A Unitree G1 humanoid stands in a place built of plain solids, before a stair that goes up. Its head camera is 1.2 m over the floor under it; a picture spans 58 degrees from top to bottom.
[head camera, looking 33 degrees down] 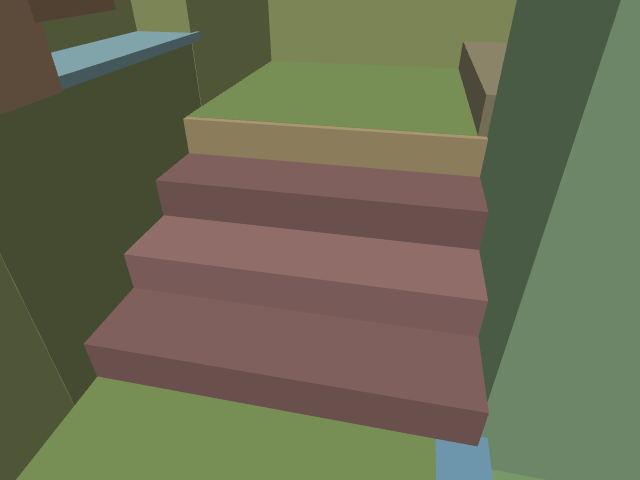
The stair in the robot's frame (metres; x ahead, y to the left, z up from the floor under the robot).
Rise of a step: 0.16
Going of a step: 0.29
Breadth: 1.25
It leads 12 degrees to the right of straight ahead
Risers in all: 4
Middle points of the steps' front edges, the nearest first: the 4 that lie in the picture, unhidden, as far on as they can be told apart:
0.86 0.15 0.16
1.14 0.09 0.31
1.43 0.03 0.47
1.71 -0.03 0.63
